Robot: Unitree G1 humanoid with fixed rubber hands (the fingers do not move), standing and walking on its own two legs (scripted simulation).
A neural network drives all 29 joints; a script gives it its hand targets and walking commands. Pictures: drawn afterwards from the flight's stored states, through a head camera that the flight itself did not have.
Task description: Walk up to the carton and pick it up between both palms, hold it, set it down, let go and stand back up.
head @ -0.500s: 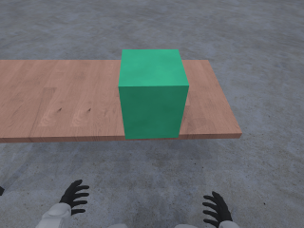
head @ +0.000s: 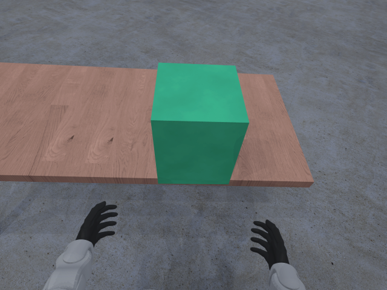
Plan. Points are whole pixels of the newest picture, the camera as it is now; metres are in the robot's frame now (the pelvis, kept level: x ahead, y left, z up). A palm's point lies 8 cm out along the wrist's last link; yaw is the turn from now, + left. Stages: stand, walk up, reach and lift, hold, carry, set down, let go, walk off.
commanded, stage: reach and lift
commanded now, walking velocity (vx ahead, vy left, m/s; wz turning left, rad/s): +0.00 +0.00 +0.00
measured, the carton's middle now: (195, 126) +0.50 +0.01 +0.01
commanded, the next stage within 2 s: none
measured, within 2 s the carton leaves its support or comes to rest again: neither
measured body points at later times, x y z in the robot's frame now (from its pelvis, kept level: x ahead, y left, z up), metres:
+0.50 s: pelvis +0.06 +0.02 +0.01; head +0.07 +0.04 +0.46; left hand +0.27 +0.25 -0.03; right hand +0.26 -0.17 -0.04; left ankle +0.03 +0.13 -0.73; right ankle +0.02 -0.07 -0.73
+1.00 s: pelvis +0.02 +0.02 +0.00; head +0.03 +0.05 +0.45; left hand +0.33 +0.23 +0.00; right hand +0.33 -0.18 +0.01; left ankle +0.03 +0.13 -0.73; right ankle +0.02 -0.07 -0.73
